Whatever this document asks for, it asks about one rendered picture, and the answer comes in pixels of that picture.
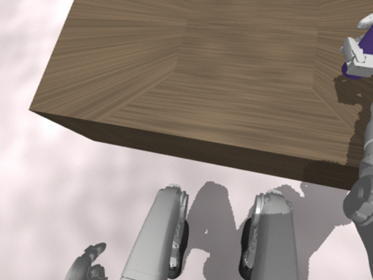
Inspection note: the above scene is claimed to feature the right robot arm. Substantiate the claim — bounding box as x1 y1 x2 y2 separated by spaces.
343 102 373 278

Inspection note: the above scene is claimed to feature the left robot hand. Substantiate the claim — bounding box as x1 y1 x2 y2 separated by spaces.
65 243 108 280

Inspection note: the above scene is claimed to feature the right robot foot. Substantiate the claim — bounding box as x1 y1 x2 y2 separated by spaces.
239 218 253 280

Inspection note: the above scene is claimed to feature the right robot hand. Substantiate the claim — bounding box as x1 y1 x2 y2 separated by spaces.
339 13 373 78

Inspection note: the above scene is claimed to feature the left robot foot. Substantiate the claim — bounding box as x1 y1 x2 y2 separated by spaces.
168 220 189 279

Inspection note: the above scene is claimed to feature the can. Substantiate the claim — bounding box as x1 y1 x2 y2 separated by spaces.
342 24 373 79

